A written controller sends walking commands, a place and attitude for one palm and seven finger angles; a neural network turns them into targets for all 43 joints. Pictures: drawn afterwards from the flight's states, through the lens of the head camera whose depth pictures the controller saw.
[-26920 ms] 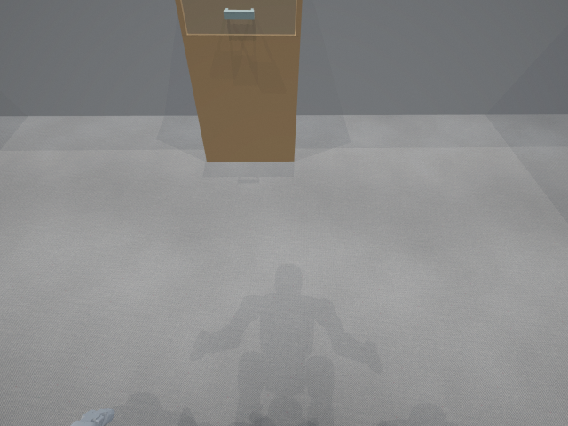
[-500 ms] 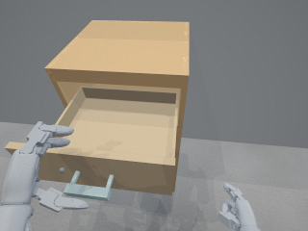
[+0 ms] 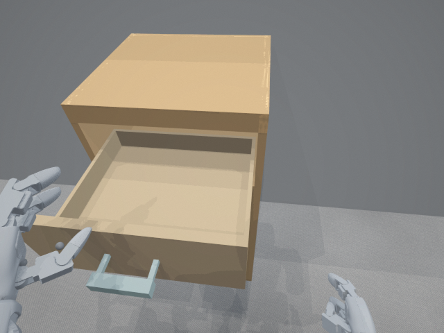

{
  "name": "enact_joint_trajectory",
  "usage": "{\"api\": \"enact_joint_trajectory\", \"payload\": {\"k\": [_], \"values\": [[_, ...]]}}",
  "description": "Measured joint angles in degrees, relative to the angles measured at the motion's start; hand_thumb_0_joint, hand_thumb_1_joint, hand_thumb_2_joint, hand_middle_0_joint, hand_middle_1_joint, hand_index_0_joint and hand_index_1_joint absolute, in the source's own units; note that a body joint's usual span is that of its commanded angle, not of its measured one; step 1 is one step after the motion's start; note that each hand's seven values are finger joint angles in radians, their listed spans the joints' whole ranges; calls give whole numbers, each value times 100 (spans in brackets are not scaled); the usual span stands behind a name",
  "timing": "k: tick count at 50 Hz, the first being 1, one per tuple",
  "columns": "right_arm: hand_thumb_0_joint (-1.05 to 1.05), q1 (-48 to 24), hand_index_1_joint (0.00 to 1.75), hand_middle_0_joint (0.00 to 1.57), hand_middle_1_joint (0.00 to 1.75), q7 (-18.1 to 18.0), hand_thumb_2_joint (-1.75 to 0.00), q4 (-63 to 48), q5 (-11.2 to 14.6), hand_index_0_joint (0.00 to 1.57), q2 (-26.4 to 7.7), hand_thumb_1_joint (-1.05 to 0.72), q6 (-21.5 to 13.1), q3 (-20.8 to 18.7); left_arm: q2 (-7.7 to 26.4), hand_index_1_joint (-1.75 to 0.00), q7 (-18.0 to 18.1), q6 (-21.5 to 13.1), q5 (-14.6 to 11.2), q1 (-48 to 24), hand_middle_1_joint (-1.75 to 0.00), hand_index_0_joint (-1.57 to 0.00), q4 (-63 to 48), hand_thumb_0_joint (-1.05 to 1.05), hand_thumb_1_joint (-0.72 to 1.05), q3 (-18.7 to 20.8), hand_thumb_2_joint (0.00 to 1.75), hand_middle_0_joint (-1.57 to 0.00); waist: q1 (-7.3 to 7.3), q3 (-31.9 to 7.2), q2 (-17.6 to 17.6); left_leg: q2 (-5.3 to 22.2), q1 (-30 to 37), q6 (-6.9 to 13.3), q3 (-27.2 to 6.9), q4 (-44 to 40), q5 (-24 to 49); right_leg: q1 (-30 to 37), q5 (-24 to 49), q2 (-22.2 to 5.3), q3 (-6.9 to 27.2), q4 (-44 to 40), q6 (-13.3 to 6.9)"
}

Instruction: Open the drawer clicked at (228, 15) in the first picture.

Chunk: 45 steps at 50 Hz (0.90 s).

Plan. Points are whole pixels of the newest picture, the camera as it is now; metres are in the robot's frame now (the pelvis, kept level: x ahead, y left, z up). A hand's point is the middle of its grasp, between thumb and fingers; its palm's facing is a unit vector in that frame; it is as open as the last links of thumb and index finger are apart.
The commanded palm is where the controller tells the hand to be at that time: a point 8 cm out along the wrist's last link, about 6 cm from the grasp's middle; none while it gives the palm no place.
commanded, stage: draw the hand back to the body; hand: left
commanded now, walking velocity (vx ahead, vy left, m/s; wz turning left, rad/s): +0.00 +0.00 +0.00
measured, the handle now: (126, 273) +0.22 +0.21 +0.00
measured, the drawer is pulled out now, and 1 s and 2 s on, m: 0.28 0.28 0.28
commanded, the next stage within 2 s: step back with the hand held close in 0.34 s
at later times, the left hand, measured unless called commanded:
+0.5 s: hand (63, 249) +0.18 +0.22 +0.17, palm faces +0.38 -0.81 -0.44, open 7.4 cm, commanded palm +0.12 +0.26 +0.19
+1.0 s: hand (18, 287) +0.13 +0.25 +0.17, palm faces +0.34 -0.80 -0.50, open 7.4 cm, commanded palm +0.07 +0.29 +0.19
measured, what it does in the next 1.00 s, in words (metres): shifts its weight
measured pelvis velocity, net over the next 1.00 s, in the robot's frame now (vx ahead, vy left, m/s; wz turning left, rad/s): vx -0.06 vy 0.01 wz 0.01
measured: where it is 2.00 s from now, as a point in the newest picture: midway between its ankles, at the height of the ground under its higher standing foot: outside the picture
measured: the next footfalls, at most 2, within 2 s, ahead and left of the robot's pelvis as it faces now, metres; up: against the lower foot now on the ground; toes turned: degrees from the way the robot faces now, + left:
right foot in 1.36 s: -0.08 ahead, -0.10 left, +0.00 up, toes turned -2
left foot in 1.82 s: -0.17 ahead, +0.14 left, +0.00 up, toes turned +3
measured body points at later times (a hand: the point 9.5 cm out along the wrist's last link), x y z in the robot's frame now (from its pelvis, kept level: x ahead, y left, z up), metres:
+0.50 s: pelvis -0.01 -0.02 +0.00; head -0.02 -0.05 +0.45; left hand +0.15 +0.26 +0.20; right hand +0.18 -0.23 -0.09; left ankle -0.02 +0.11 -0.74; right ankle -0.04 -0.08 -0.74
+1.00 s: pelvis -0.06 +0.01 -0.01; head -0.04 +0.01 +0.44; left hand +0.10 +0.29 +0.20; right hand +0.13 -0.23 -0.08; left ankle -0.02 +0.10 -0.74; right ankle -0.04 -0.08 -0.74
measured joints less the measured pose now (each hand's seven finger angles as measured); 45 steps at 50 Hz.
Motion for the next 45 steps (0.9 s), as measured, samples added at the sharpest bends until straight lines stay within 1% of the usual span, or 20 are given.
{"api": "enact_joint_trajectory", "payload": {"k": [5,11,17,23,25,28,31,35,38,40,45], "values": [[2,-25,30,20,30,-17,-90,-8,9,20,3,-91,16,5,-16,-54,25,22,-17,-59,-54,-23,131,0,53,49,74,-23,15,-5,-6,22,22,-31,-31,-1,4,33,10,23,-31,-17,-33],[2,-24,30,20,30,-11,-90,-13,5,20,-7,-91,-13,13,-58,-41,34,35,-17,-77,-41,-22,135,0,72,-17,82,-22,19,11,16,39,45,-63,-53,-13,22,56,20,39,-56,-21,-64],[2,-8,30,20,30,-5,-90,10,5,20,10,-91,-3,8,-34,-34,23,-5,-17,-63,-34,-21,141,1,84,-8,87,-21,5,15,47,67,61,-97,-57,-33,40,63,39,65,-62,-31,-97],[2,15,30,20,30,-11,-90,46,8,20,5,-91,15,-9,-40,-32,23,-34,-29,-64,-32,-21,224,1,88,11,89,-21,-13,32,79,98,61,-127,-62,-48,58,61,63,94,-68,-47,-129],[2,78,30,20,30,21,-90,-43,17,20,-23,-91,39,-27,47,-31,-30,-98,2,-135,-31,-21,208,1,88,137,89,-21,-23,31,106,128,-42,-125,-106,26,45,25,95,131,-113,-95,-149],[2,67,30,20,30,93,-90,-77,16,20,-75,-91,96,-55,203,-31,-21,-428,51,-231,-31,-21,221,1,88,477,89,-21,-133,80,91,158,-289,-82,-86,196,67,-111,158,148,-192,-127,-165],[2,36,30,20,30,143,-90,-113,40,20,-145,-91,242,-121,175,-31,-13,-561,71,-104,-31,-21,185,1,89,568,89,-21,-261,107,50,169,-416,-63,54,159,101,-287,165,107,-220,-56,-125],[2,-10,30,20,30,131,-90,-188,61,20,-202,-91,443,-244,106,-31,-23,-470,125,258,-30,-21,34,1,89,412,89,-21,-345,149,-43,121,-552,-49,148,140,154,-518,152,41,-161,108,-63],[2,-9,30,20,30,87,-90,-274,64,20,-205,-91,508,-294,194,-31,-16,-392,138,469,-30,-21,-160,1,89,333,89,-21,-385,186,-146,77,-665,-15,186,197,189,-670,142,-7,-140,250,-37],[2,4,30,20,30,57,-90,-327,60,20,-184,-91,522,-305,300,-31,3,-368,135,546,-30,-21,-302,1,89,354,89,-21,-391,193,-214,51,-738,6,199,233,217,-761,147,-35,-136,327,-13],[2,13,30,20,30,21,-90,-398,30,20,-72,-91,508,-250,519,-31,94,-401,109,540,-31,-21,-503,1,89,582,89,-21,-356,127,-327,21,-925,49,224,291,318,-966,225,-72,-130,427,39]]}}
